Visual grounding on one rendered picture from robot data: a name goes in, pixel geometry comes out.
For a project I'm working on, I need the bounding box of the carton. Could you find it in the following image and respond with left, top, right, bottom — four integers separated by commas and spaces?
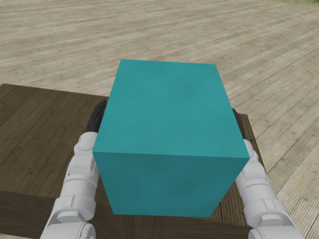
92, 59, 250, 217

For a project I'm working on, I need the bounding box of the right robot forearm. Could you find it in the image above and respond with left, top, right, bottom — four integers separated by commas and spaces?
235, 139, 305, 239

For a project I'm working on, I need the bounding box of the robot right upper arm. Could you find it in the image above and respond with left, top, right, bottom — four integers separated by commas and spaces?
248, 226, 303, 239

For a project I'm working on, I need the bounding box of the pedestal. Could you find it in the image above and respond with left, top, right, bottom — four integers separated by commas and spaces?
0, 83, 266, 239

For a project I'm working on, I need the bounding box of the robot right hand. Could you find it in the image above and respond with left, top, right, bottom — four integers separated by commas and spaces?
232, 108, 245, 139

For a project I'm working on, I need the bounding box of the robot left upper arm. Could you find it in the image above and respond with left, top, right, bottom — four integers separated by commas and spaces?
41, 222, 96, 239

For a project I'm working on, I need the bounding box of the left robot forearm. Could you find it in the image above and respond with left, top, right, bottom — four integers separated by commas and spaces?
40, 132, 99, 239

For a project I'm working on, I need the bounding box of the robot left hand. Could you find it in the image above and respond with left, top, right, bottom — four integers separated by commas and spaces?
86, 100, 107, 133

